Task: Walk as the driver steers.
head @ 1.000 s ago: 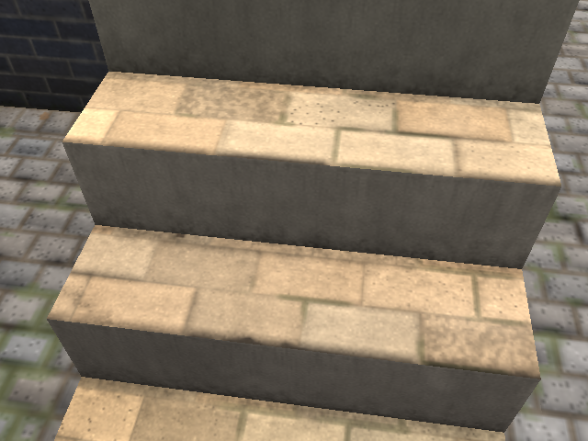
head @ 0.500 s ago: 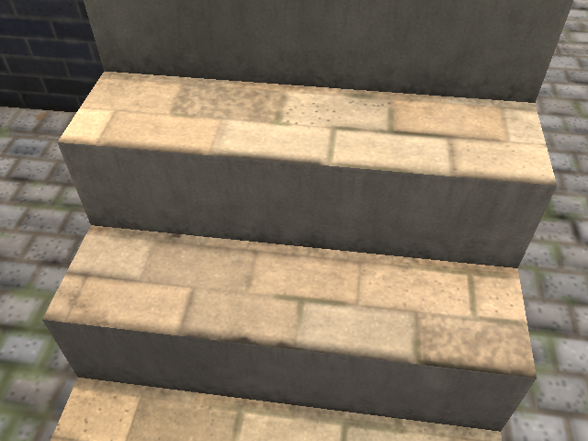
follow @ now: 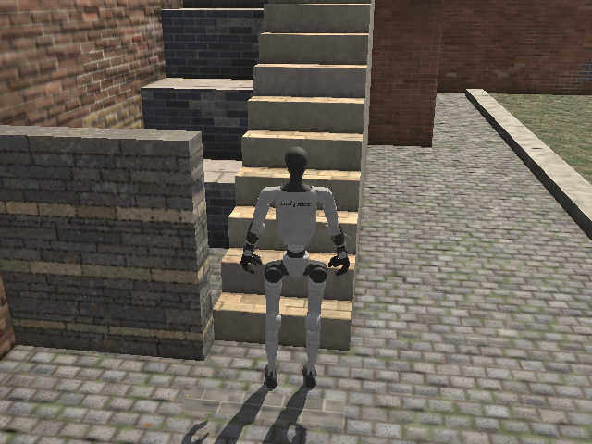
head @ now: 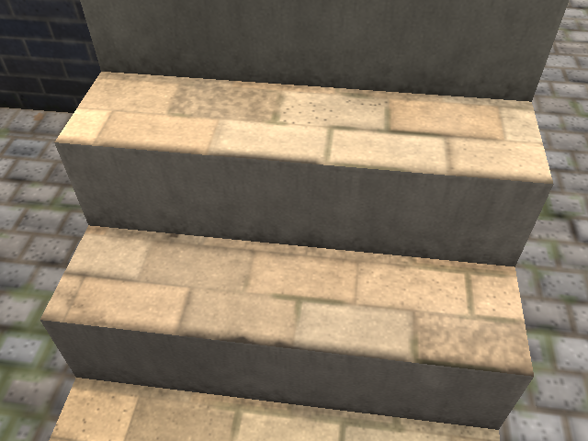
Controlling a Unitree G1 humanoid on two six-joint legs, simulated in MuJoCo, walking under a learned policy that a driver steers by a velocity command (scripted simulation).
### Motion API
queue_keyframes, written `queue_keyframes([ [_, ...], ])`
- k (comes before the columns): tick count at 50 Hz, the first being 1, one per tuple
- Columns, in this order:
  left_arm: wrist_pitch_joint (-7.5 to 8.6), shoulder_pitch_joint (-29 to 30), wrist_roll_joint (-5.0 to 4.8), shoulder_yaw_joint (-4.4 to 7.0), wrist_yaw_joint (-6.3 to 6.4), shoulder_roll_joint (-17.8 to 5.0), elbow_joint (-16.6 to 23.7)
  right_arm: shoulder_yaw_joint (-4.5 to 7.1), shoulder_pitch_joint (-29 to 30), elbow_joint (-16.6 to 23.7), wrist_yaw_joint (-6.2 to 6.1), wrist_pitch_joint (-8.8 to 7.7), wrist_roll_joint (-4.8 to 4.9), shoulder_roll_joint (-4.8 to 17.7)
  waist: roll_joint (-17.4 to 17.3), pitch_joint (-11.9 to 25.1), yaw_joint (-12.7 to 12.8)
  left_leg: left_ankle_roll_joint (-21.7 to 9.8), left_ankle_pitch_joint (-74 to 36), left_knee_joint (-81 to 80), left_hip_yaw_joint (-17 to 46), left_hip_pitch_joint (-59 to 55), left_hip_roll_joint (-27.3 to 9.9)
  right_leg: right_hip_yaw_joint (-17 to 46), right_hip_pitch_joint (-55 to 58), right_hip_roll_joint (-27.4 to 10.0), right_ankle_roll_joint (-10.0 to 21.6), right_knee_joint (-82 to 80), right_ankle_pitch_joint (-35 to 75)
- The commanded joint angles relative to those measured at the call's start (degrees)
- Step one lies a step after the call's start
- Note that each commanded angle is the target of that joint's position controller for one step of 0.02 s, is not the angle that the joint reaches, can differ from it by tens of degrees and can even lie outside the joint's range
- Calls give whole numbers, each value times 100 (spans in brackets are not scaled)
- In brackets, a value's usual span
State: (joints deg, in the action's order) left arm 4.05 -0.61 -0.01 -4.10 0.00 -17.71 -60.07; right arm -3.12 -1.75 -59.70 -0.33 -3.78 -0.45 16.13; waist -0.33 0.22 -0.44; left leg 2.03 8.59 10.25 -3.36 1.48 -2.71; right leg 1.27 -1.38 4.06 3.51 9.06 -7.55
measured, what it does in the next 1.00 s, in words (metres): stands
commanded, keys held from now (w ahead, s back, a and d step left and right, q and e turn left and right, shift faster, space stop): w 0.50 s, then no key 0.50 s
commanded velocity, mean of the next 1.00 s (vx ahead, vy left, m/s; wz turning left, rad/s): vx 0.35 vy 0.00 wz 0.00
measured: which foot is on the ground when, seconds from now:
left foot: down 0.00-1.00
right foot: down 0.00-1.00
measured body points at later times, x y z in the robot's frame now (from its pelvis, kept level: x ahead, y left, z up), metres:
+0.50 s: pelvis +0.00 +0.00 +0.00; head +0.00 +0.00 +0.45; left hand +0.15 +0.26 -0.12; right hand +0.14 -0.26 -0.12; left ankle -0.04 +0.14 -0.75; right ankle -0.03 -0.08 -0.75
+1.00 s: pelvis -0.01 +0.00 +0.00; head +0.00 +0.00 +0.45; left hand +0.09 +0.28 -0.13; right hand +0.07 -0.27 -0.14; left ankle -0.04 +0.14 -0.75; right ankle -0.03 -0.08 -0.75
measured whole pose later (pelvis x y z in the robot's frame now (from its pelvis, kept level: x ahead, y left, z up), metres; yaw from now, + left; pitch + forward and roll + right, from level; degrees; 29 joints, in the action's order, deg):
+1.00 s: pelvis -0.01 +0.00 +0.00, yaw +0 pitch -1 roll +0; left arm 2.3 -5.3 -0.2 -2.3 0.7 -17.4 -62.8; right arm -1.0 -7.6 -62.0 -0.7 -2.3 -0.6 16.2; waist -0.8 -1.8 -0.6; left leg 2.0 10.3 15.1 -3.2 3.8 -3.1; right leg 1.5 -3.9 4.1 3.4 14.1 -9.2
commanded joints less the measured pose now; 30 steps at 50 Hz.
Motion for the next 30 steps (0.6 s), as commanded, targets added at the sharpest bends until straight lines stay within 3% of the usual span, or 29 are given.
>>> queue_keyframes([
  [1,69,424,-4,142,19,-780,303,127,378,303,-17,-68,3,697,-7,474,0,-116,-1157,29,471,-197,-683,658,55,-1116,-107,63,1735],
  [25,55,385,1,142,22,-757,318,152,302,313,-12,-53,18,692,-9,448,2,-92,-1122,5,446,-187,-684,690,79,-1100,-104,59,1730],
  [30,26,159,-9,189,20,-806,208,192,51,208,-18,-34,23,729,-16,393,-1,-116,-1262,186,409,-175,-681,656,29,-1097,-99,222,1894],
])
Velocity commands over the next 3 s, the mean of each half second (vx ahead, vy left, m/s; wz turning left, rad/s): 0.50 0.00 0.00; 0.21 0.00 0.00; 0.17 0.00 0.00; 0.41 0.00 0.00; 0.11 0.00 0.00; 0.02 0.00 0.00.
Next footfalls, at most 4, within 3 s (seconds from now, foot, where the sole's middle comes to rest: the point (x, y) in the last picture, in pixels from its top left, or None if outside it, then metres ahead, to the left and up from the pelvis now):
none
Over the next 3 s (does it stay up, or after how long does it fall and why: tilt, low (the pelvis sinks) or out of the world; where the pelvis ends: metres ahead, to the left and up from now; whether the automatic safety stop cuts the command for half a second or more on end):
stays up -0.02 0.02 -0.01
